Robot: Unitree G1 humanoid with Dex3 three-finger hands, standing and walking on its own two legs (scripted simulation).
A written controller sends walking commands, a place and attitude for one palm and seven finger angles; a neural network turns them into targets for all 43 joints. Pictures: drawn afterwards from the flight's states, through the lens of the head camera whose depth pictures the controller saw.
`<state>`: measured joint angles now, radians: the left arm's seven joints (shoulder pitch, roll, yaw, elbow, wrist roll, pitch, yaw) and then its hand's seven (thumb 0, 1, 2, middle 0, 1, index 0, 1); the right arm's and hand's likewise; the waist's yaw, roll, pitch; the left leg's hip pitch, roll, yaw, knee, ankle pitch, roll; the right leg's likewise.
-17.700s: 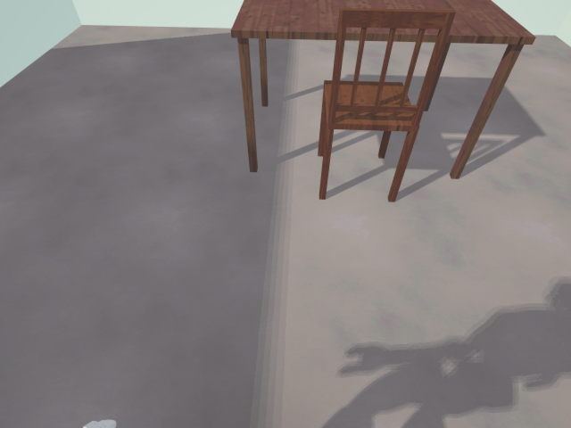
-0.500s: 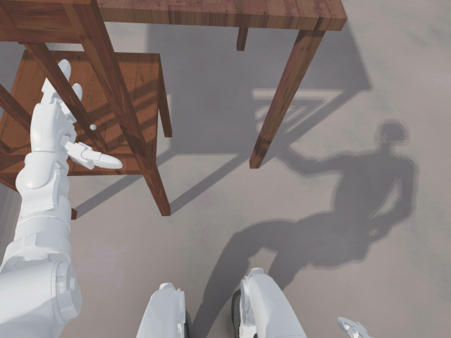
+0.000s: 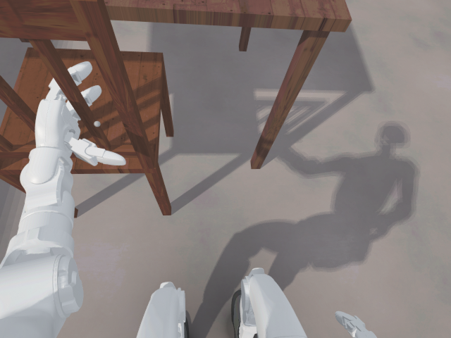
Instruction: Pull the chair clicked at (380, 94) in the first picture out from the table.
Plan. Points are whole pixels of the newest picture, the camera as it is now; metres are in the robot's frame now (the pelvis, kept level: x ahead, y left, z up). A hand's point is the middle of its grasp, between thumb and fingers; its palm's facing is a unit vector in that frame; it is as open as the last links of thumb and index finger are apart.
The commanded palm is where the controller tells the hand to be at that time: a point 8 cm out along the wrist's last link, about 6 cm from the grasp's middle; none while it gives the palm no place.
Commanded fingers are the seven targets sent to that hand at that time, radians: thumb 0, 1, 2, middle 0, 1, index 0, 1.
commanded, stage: hook a spindle and tug to test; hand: left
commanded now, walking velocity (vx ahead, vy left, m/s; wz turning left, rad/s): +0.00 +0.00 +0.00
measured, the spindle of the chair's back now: (18, 105) +0.51 +0.33 +0.03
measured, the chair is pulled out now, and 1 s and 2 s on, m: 0.00 0.03 0.11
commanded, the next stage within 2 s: step backward, pulling the chair out in 1.18 s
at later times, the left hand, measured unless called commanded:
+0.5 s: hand (95, 121) +0.47 +0.20 +0.03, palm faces +0.00 -1.00 -0.04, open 7.0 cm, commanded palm +0.45 +0.23 +0.03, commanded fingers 0.00 0.90 0.90 -0.50 -1.45 -0.50 -1.45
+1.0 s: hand (100, 135) +0.45 +0.19 +0.03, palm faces -0.01 -1.00 -0.04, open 5.0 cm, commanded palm +0.42 +0.23 +0.03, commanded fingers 0.00 0.90 0.90 -0.50 -1.45 -0.50 -1.45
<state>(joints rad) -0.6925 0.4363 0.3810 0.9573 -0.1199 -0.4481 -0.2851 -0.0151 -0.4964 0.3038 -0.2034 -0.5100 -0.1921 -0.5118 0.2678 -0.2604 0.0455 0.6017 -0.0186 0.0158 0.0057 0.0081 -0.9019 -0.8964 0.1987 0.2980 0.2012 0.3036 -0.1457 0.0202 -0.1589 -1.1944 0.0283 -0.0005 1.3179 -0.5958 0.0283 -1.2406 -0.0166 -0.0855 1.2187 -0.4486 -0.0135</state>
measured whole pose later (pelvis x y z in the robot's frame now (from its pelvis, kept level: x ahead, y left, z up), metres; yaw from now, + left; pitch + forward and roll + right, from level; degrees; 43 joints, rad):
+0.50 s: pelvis +0.01 +0.00 +0.01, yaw +0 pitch +27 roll -3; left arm -0.65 0.42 0.34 0.91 -0.14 -0.44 -0.25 0.00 0.43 0.70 -0.45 -1.42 -0.42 -1.42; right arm 0.29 -0.26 0.03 0.62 -0.02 0.02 0.02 0.01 -0.90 -0.90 0.20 0.30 0.20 0.30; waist -0.14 0.02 -0.16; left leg -1.16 0.03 0.00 1.28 -0.60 0.03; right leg -1.20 -0.02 -0.09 1.18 -0.45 -0.01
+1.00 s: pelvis +0.03 +0.00 +0.02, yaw +0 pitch +26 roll -3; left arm -0.43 0.33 0.29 0.69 -0.17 -0.43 -0.23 0.01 0.80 0.84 -0.44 -1.45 -0.41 -1.45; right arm 0.27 -0.24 0.01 0.59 -0.01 0.00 0.03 0.01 -0.90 -0.90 0.20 0.30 0.20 0.30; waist -0.11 0.03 -0.18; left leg -1.09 0.03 0.01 1.24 -0.61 0.03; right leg -1.14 -0.01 -0.08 1.15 -0.47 -0.01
